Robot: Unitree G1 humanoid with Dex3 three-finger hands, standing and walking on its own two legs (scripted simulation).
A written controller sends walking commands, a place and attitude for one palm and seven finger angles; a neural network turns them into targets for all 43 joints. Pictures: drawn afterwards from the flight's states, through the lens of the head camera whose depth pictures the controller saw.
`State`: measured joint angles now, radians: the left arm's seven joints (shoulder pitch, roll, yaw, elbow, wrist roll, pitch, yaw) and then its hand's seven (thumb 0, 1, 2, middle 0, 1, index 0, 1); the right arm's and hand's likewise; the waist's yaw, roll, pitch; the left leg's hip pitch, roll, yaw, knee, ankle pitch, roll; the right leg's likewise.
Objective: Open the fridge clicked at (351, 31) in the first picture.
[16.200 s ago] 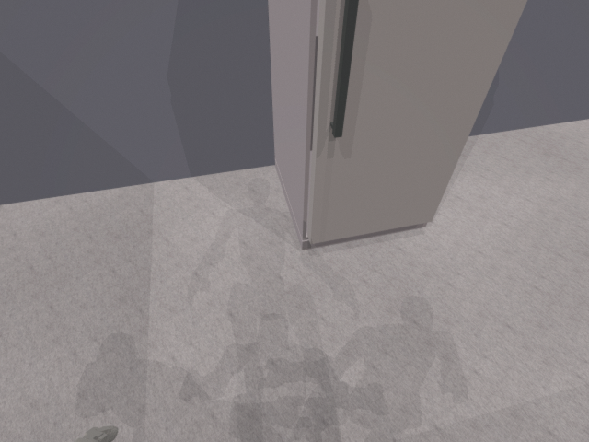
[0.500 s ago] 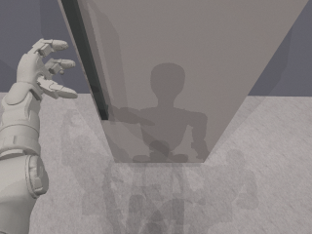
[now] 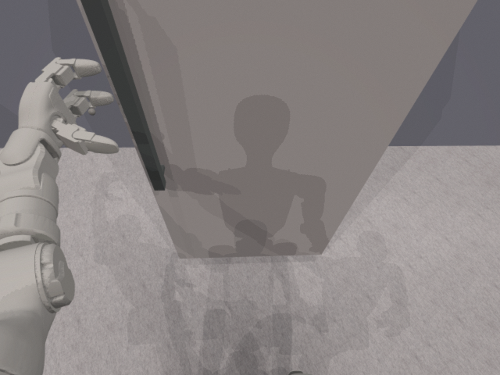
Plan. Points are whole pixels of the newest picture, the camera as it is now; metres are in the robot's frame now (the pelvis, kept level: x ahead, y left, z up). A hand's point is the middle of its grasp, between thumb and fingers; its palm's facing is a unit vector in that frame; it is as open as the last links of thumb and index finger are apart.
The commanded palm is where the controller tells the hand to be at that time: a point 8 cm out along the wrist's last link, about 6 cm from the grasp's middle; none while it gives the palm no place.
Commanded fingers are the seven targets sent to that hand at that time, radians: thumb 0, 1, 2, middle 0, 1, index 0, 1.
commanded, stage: feel for the door with the fingertips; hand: left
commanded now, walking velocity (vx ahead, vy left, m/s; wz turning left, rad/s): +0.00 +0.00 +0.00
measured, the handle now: (136, 103) +0.53 +0.18 +0.12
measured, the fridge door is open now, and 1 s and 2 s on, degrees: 0 0 0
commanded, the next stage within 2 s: slide the fingers in behind the handle in 0.60 s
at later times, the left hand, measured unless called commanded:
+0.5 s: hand (124, 108) +0.49 +0.18 +0.15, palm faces +0.00 -1.00 -0.01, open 13.9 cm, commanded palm +0.46 +0.24 +0.15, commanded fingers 0.00 -0.50 0.30 -0.30 -1.20 -0.30 -1.20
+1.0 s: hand (116, 106) +0.49 +0.19 +0.15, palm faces -0.01 -1.00 +0.00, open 13.8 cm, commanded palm +0.46 +0.25 +0.15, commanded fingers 0.00 -0.50 0.30 -0.30 -1.20 -0.30 -1.20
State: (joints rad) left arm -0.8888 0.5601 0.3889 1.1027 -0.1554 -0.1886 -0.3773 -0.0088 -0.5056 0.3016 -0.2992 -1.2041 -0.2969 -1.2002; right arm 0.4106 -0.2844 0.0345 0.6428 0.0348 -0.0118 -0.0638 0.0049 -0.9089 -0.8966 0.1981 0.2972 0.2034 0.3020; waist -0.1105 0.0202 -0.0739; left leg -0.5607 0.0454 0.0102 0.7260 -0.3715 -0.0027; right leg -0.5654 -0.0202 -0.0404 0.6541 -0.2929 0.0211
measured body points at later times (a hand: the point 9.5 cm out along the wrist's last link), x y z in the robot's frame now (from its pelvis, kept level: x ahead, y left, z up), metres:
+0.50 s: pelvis +0.00 +0.00 +0.00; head +0.06 +0.00 +0.45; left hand +0.48 +0.23 +0.15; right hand +0.04 -0.27 -0.12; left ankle -0.01 +0.12 -0.72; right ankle +0.01 -0.14 -0.72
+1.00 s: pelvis -0.01 +0.00 +0.00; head +0.07 +0.00 +0.44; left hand +0.48 +0.25 +0.15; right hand +0.00 -0.28 -0.11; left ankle -0.01 +0.12 -0.72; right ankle +0.01 -0.14 -0.72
